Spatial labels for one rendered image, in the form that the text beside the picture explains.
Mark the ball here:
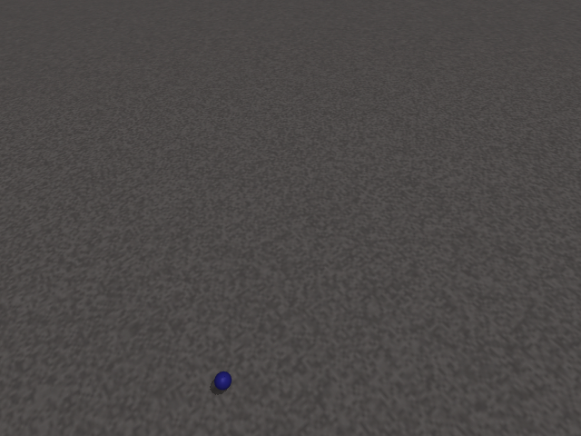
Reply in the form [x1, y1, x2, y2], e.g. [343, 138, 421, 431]
[214, 372, 231, 391]

